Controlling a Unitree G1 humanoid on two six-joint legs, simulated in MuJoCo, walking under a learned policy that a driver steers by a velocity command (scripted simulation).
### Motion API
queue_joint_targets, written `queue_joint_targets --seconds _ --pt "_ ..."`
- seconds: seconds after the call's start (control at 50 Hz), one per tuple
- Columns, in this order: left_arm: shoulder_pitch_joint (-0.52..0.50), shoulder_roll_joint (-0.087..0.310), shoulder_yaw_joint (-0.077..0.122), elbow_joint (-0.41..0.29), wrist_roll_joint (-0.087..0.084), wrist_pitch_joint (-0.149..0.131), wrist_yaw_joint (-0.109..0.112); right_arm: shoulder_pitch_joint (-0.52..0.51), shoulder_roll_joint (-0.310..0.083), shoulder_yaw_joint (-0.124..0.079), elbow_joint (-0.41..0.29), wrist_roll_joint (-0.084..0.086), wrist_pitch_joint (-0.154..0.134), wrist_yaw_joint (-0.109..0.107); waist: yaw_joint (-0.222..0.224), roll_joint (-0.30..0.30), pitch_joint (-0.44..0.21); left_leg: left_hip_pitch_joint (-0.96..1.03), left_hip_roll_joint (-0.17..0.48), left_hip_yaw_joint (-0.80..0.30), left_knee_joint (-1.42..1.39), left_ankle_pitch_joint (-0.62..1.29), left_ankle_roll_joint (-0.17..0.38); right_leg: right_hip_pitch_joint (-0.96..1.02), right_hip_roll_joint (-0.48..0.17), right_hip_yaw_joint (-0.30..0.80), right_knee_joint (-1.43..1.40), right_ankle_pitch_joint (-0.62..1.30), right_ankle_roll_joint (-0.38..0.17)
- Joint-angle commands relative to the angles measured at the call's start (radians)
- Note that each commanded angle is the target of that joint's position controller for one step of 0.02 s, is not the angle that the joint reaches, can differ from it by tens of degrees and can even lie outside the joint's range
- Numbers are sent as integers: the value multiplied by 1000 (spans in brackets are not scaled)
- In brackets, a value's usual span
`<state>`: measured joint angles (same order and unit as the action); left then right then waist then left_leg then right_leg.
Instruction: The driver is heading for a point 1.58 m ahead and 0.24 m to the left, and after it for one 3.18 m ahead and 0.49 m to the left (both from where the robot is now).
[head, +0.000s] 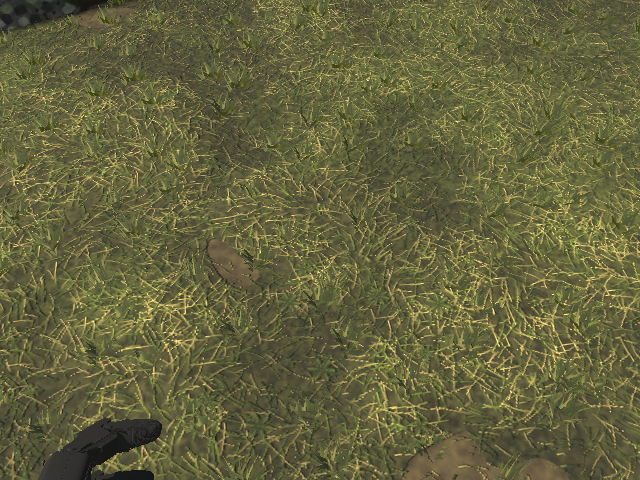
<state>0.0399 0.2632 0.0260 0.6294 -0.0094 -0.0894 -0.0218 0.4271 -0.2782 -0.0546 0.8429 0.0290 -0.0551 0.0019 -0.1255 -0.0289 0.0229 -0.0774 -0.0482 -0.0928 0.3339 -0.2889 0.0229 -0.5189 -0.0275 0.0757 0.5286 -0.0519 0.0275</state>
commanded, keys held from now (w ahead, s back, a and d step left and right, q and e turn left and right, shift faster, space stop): w+q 0.54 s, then w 0.02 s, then w+e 0.44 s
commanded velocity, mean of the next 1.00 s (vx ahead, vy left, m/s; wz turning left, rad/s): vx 0.50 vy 0.00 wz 0.24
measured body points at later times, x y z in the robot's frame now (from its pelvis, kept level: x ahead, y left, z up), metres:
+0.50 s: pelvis +0.25 +0.02 -0.01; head +0.28 +0.04 +0.43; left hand +0.18 +0.31 -0.14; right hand +0.54 -0.14 -0.09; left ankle +0.37 +0.18 -0.72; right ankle +0.15 -0.14 -0.74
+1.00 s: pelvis +0.51 +0.14 -0.01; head +0.53 +0.14 +0.44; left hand +0.60 +0.42 -0.12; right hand +0.64 -0.12 -0.13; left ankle +0.37 +0.17 -0.74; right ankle +0.73 +0.05 -0.70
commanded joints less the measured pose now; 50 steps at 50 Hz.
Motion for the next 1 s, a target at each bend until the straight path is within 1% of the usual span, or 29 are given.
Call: queue_joint_targets --seconds 0.02,0.04,0.06,0.08,0.1,0.12,0.16,0.2,0.26,0.36,0.42,0.46,0.5,0.52,0.54,0.56,0.58,0.6,0.62,0.64,0.66,0.68,0.7,0.72,0.76,0.82,0.88,0.96,1.0 --pt "24 118 47 -58 -6 -26 2 -47 -178 -42 -65 3 -2 -11 112 131 -26 -109 222 -221 -18 201 131 236 21 -23 -81 10 -28" --pt "104 144 62 -37 0 -26 10 -49 -155 -35 -69 -3 -2 -11 154 125 -66 -144 181 -202 69 238 106 369 10 -27 -100 -14 -52" --pt "243 196 80 -21 17 -27 21 -71 -102 -16 -91 -15 -7 -8 226 62 -172 -250 120 -150 299 168 68 583 -122 90 -86 -47 -109" --pt "351 282 104 0 27 -9 26 23 -23 8 -119 -8 -21 -11 222 -191 -319 -546 2 -5 627 -134 3 887 -353 429 -129 -201 -241" --pt "377 229 94 20 17 -1 19 21 -86 -4 -125 9 -25 -14 227 -241 -302 -693 35 -28 815 -295 -8 861 -402 629 -212 -397 -281" --pt "334 170 76 20 10 -1 19 -39 -148 -24 -128 16 -21 -13 227 -150 -174 -741 79 -48 889 -218 -7 755 -365 526 -236 -435 -252" --pt "228 105 55 23 15 -3 14 -104 -134 -29 -137 1 -7 -11 181 -83 -49 -705 130 -21 866 -91 -16 562 -283 311 -286 -253 -220" --pt "173 86 52 35 21 -11 13 -110 -98 -28 -144 0 12 -4 139 -103 -3 -631 166 -16 820 -29 -24 438 -243 175 -341 -120 -207" --pt "167 114 67 61 18 -25 16 -153 -64 -21 -172 -6 28 2 126 -63 14 -635 175 -6 741 57 -43 403 -242 50 -385 29 -224" --pt "191 168 84 100 11 -17 26 -288 -42 -5 -219 -8 19 33 165 -25 32 -577 162 47 456 292 -31 421 -219 -127 -394 113 -199" --pt "232 199 94 127 -4 -6 28 -373 -53 -5 -258 -6 21 48 187 -18 55 -563 150 80 356 295 -3 482 -243 -174 -384 112 -177" --pt "250 217 101 143 -15 6 28 -406 -69 -11 -283 -7 24 55 186 -19 62 -560 133 106 317 228 26 546 -261 -200 -340 187 -159" --pt "250 249 110 147 -23 20 32 -372 -101 -27 -292 -13 30 57 148 -46 14 -456 73 164 302 123 66 585 -259 -239 -208 494 -137" --pt "243 258 112 146 -27 28 34 -277 -132 -47 -273 -13 34 55 87 -46 -46 -319 26 196 276 107 94 571 -242 -268 -57 635 -119" --pt "247 237 102 143 -25 32 39 -108 -188 -81 -225 -9 40 43 3 -23 -134 -65 -17 194 238 152 131 467 -204 -296 163 629 -86" --pt "291 163 71 127 16 26 38 27 -276 -108 -198 -2 50 19 -26 155 -229 241 160 -82 221 189 200 189 -147 -302 499 157 -39" --pt "381 62 31 89 29 -1 20 -28 -332 -98 -222 -1 34 22 87 327 -369 469 385 -645 56 -68 376 -157 34 -136 779 -561 -1" --pt "272 169 54 109 -19 -21 9 -10 -220 -69 -226 -8 21 30 3 154 -364 436 401 -643 -34 -131 330 -236 -8 -4 840 -517 -20" --pt "198 191 60 84 -46 -30 7 -49 -192 -57 -215 -18 8 32 9 134 -218 313 378 -490 -39 -40 286 -284 -46 -22 815 -429 -41" --pt "182 173 55 92 -34 -30 16 -114 -168 -47 -213 -19 1 31 50 65 -145 169 341 -367 -37 81 253 -243 -95 -25 747 -344 -47" --pt "190 170 58 105 -16 -23 21 -171 -133 -36 -214 -28 -4 30 86 76 -98 57 304 -266 -53 188 233 -185 -124 -20 685 -287 -43" --pt "229 164 59 121 -16 -9 18 -196 -114 -29 -215 -40 -12 28 117 107 -93 -17 282 -208 -83 240 222 -114 -145 -7 664 -241 -40" --pt "256 151 58 137 -17 5 17 -208 -108 -29 -208 -41 -21 28 132 110 -91 -52 273 -167 -115 270 223 -82 -147 -8 647 -212 -32" --pt "269 135 56 148 -16 19 18 -210 -111 -30 -197 -41 -32 27 141 99 -80 -76 269 -121 -140 311 225 -75 -145 -11 629 -188 -23" --pt "233 117 53 144 -15 36 23 -199 -121 -34 -170 -45 -46 23 136 77 -34 -89 262 -39 -176 371 215 -127 -137 6 564 -106 -8" --pt "170 103 51 130 -15 30 20 -181 -116 -32 -140 -50 -50 9 114 73 3 -54 237 71 -199 397 177 -175 -101 34 395 65 -2" --pt "101 80 42 113 -13 20 3 -178 -127 -32 -121 -45 -50 0 85 74 30 -31 230 150 -228 383 142 -143 -74 -15 221 203 -12" --pt "4 59 28 64 -11 18 -23 -115 -141 -39 -70 -34 -31 -8 43 54 75 120 281 195 -201 462 136 -203 -59 -52 98 177 -43" --pt "-22 61 27 36 -9 17 -39 -104 -152 -45 -56 -27 -11 -13 43 58 75 207 308 209 -144 580 131 -231 -43 -83 71 84 -66"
